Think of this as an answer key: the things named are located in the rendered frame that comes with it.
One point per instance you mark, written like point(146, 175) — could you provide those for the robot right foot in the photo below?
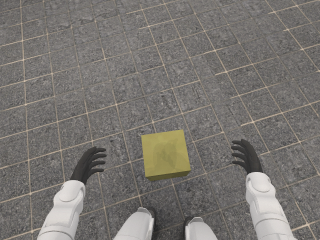
point(186, 222)

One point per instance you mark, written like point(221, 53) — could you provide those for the robot left foot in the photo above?
point(153, 213)

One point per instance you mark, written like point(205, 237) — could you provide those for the left robot hand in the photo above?
point(83, 169)

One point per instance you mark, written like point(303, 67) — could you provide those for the left robot forearm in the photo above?
point(62, 221)

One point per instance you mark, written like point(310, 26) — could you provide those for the right robot forearm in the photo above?
point(268, 217)

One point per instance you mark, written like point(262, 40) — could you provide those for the right robot hand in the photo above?
point(251, 161)

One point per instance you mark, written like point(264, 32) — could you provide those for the carton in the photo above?
point(165, 155)

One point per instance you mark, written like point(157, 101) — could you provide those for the robot foot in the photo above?
point(186, 222)
point(153, 213)

